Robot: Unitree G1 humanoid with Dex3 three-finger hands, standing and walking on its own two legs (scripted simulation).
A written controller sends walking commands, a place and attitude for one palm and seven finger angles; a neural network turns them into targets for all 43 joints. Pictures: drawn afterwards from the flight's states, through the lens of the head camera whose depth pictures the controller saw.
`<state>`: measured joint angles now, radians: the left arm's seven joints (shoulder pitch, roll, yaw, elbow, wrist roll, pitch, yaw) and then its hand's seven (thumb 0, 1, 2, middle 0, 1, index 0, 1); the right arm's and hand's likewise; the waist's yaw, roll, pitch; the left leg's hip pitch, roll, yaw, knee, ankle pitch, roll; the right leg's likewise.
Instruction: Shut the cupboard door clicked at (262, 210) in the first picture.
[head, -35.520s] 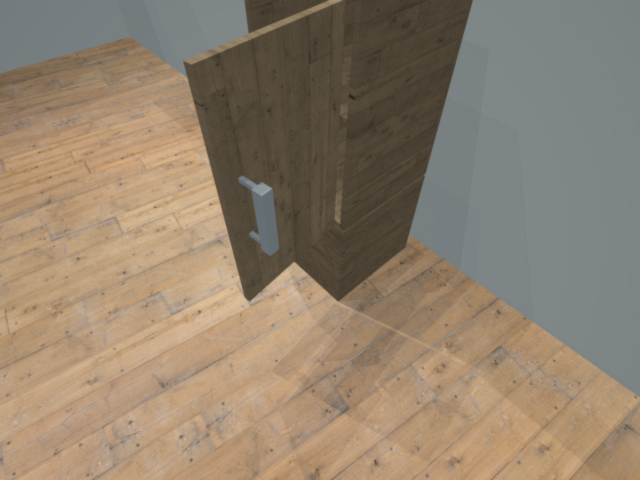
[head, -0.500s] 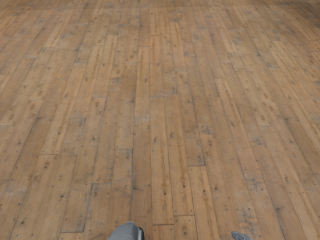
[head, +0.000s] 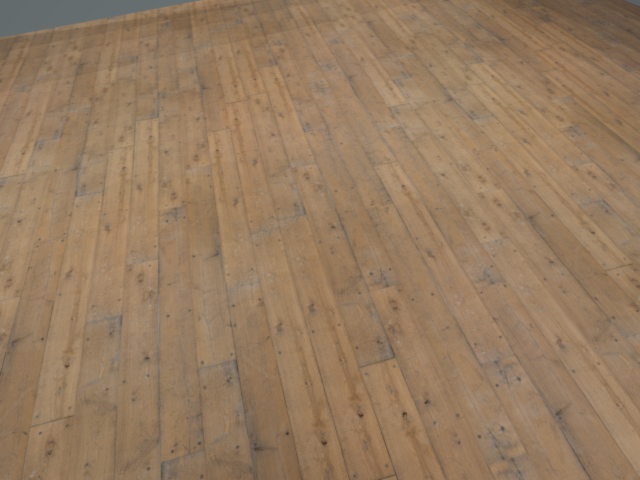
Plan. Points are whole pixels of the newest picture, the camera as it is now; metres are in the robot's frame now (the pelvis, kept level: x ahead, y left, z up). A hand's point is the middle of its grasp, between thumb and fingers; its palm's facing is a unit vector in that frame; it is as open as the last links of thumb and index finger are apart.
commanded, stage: turn to face it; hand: left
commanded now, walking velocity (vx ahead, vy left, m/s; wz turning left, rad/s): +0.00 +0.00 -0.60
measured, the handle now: out of the picture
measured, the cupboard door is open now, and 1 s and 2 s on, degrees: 60 60 60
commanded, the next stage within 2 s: none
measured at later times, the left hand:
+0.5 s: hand (178, 446) +0.18 +0.23 -0.15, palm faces -0.20 -0.96 -0.21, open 7.4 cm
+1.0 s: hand (261, 415) +0.22 +0.11 -0.13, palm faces -0.52 -0.82 -0.24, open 7.4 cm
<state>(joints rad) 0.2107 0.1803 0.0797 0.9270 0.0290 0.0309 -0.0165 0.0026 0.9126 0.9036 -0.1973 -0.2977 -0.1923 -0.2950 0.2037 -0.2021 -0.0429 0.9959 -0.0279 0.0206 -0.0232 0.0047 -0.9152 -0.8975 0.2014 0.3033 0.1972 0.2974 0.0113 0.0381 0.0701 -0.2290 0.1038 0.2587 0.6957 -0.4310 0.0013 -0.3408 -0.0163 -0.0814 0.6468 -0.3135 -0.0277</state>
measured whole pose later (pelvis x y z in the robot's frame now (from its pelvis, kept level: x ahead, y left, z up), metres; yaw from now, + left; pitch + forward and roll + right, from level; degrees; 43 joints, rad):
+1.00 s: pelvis +0.04 +0.00 +0.02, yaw -33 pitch +2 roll +2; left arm 0.18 0.20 0.05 0.88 0.02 0.04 -0.01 0.00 0.91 0.90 -0.20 -0.30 -0.20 -0.30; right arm 0.16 -0.26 -0.05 0.90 -0.02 0.06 -0.01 0.01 -0.91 -0.90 0.20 0.30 0.19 0.30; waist -0.01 0.01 0.09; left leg -0.50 0.07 0.01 1.03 -0.37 -0.09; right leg -0.26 0.03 0.03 0.48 -0.25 -0.05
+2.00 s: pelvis +0.09 -0.06 +0.02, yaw -67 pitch +3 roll +1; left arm 0.22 0.21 0.06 0.90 0.02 0.04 -0.01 0.01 0.91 0.90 -0.20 -0.30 -0.20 -0.30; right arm 0.11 -0.23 -0.04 0.87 -0.01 0.04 -0.02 0.01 -0.91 -0.90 0.20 0.30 0.19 0.30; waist 0.02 -0.02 0.07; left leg -0.40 0.03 0.01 0.73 -0.37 -0.09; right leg -0.25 0.07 0.13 0.51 -0.29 -0.03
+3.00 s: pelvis +0.10 -0.15 +0.02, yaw -93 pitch +1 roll -2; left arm 0.26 0.23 0.08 0.99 0.03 0.06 -0.04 0.01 0.91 0.90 -0.20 -0.30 -0.20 -0.30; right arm 0.29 -0.16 0.00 0.95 -0.04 -0.02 -0.03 0.01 -0.91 -0.90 0.20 0.30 0.20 0.30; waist -0.01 -0.05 0.00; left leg -0.21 0.06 0.10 0.49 -0.30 0.01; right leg -0.45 0.02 0.01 1.05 -0.40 -0.01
